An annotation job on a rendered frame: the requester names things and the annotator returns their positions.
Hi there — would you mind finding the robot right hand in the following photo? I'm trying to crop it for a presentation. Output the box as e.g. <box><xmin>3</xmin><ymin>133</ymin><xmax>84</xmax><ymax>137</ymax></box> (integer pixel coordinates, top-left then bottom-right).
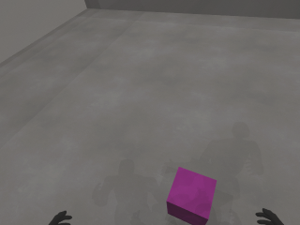
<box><xmin>255</xmin><ymin>208</ymin><xmax>284</xmax><ymax>225</ymax></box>

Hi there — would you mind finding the robot left hand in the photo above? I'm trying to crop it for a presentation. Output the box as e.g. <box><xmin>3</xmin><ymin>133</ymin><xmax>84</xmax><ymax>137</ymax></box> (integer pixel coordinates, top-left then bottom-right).
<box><xmin>49</xmin><ymin>210</ymin><xmax>72</xmax><ymax>225</ymax></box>

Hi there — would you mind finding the carton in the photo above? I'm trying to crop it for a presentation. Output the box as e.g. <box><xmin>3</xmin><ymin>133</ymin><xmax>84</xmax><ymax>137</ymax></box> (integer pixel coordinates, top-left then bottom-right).
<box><xmin>166</xmin><ymin>167</ymin><xmax>217</xmax><ymax>225</ymax></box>

